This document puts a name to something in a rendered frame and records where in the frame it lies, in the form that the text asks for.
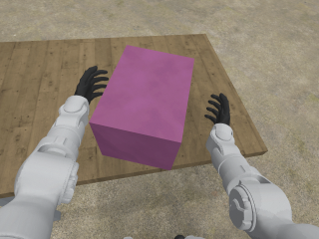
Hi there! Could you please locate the robot right forearm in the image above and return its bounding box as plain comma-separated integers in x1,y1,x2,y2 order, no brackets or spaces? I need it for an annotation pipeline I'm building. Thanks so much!
205,123,292,219

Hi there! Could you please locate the robot right hand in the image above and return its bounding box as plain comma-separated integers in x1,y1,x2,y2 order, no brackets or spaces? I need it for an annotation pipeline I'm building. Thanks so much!
204,93,230,126

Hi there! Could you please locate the robot left hand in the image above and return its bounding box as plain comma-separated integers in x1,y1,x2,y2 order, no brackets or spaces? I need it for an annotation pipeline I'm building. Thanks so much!
74,66,109,104

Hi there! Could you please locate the carton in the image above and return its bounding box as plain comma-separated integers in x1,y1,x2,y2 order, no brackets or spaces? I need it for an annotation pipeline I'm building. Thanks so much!
89,45,194,170

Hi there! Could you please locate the left robot upper arm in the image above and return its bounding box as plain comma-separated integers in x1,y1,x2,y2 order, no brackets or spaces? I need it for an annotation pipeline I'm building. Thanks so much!
0,151,79,239

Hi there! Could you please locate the robot left forearm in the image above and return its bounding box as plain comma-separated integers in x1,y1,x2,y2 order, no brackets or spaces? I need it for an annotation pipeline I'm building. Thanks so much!
14,95,90,196

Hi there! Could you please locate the table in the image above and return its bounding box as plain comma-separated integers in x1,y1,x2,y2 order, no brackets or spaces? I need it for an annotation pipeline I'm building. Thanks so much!
0,34,268,221

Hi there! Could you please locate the right robot upper arm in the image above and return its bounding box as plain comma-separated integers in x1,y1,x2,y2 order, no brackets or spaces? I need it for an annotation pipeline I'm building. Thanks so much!
228,183,319,239

